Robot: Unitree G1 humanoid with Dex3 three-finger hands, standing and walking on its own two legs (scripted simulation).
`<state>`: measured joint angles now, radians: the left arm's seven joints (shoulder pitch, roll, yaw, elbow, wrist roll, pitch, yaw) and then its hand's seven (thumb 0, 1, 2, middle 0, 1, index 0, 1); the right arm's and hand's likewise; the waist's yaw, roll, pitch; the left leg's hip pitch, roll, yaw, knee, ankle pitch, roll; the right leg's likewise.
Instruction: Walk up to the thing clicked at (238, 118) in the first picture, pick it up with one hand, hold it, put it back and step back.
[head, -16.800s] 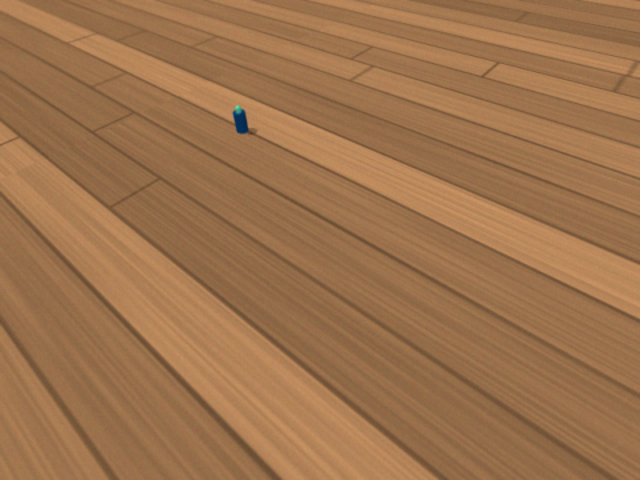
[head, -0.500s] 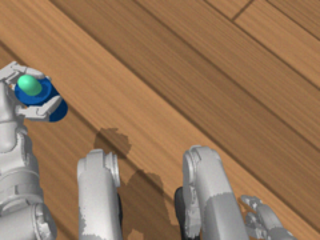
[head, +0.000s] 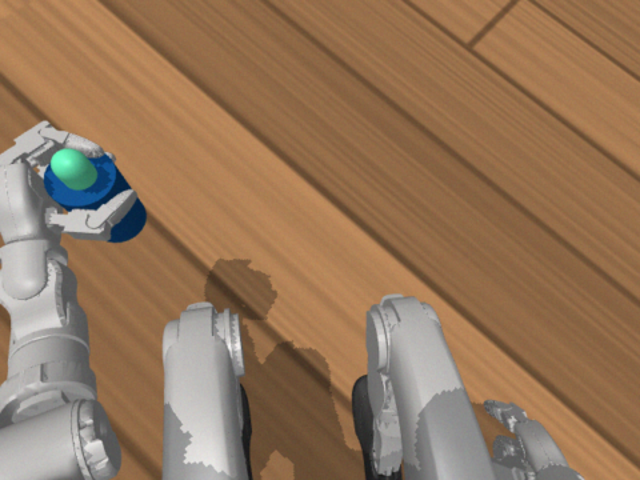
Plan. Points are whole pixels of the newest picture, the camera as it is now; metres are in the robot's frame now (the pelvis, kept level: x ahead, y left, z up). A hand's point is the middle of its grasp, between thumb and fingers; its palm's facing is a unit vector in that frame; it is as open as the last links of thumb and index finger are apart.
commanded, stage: lift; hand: left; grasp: from the side
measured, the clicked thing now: (95, 192) +0.45 +0.28 -0.05
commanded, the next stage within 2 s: none
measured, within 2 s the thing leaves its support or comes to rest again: neither
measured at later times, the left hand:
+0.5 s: hand (32, 168) +0.41 +0.27 +0.09, palm faces +0.21 -0.98 -0.04, open 8.1 cm
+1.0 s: hand out of the picture +0.38 +0.26 +0.27, palm faces +0.25 -0.97 -0.03, open 8.1 cm
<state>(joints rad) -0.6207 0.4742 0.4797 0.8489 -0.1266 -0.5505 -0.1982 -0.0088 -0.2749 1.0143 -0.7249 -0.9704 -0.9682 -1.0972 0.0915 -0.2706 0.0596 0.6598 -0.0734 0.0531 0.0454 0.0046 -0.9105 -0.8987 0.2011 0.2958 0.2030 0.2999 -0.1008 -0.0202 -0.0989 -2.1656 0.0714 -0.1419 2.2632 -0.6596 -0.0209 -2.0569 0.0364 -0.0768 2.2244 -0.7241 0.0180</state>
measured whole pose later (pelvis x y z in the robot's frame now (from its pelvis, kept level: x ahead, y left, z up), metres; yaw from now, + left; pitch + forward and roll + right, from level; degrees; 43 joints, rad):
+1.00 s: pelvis +0.04 +0.01 +0.23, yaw +6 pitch +24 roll -4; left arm -0.15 0.27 0.24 0.25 -0.19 -0.24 -0.07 -0.01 -0.27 1.01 -0.72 -0.97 -0.97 -1.10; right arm 0.16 -0.24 -0.01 0.59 0.05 -0.03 -0.05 0.01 -0.92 -0.90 0.20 0.30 0.20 0.30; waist -0.04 0.02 -0.18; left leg -1.34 0.07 -0.06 1.50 -0.59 -0.01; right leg -1.24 0.01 -0.05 1.46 -0.63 0.02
